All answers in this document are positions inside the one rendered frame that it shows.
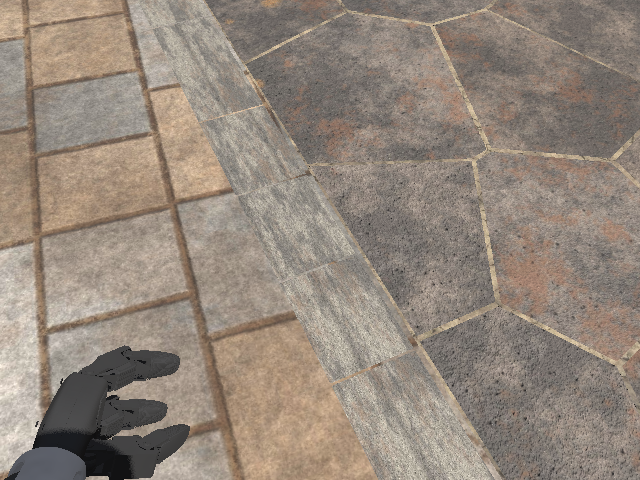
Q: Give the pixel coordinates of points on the robot left forearm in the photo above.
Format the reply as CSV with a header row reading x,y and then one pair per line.
x,y
48,463

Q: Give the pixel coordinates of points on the robot left hand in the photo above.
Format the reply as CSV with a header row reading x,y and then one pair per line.
x,y
81,419

